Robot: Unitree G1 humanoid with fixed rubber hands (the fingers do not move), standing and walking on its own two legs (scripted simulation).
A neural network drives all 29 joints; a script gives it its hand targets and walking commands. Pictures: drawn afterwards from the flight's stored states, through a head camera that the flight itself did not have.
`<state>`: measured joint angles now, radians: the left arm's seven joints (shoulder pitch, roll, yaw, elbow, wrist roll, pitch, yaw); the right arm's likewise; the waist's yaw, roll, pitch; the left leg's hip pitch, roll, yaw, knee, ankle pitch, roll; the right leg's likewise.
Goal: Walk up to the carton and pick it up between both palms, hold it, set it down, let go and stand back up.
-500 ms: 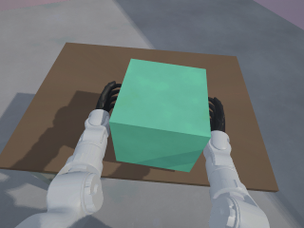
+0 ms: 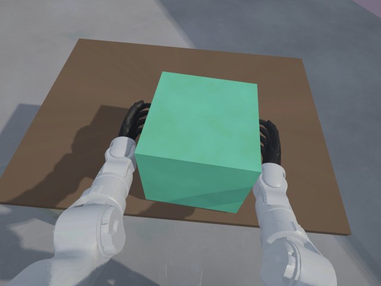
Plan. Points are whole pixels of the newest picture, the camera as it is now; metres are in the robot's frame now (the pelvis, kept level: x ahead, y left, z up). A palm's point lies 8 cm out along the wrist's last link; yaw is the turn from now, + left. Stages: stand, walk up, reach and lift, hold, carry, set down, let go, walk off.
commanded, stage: set down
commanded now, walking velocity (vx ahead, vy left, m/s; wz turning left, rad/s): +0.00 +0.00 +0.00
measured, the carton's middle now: (199, 143) +0.43 -0.01 -0.01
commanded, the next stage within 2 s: none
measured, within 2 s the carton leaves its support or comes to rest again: neither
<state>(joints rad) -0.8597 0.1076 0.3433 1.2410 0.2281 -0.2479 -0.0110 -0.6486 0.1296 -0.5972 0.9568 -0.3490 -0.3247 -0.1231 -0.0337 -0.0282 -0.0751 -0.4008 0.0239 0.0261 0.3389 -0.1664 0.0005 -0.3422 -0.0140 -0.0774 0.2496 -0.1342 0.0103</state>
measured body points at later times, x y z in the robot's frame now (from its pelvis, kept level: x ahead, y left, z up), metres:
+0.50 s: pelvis -0.01 +0.00 +0.00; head +0.08 +0.03 +0.44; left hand +0.44 +0.15 +0.02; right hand +0.39 -0.16 +0.02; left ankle -0.02 +0.11 -0.75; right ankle -0.03 -0.12 -0.75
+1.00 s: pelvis +0.00 +0.00 +0.00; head +0.10 +0.03 +0.44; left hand +0.44 +0.15 +0.02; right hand +0.39 -0.17 +0.02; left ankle -0.02 +0.11 -0.75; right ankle -0.03 -0.12 -0.75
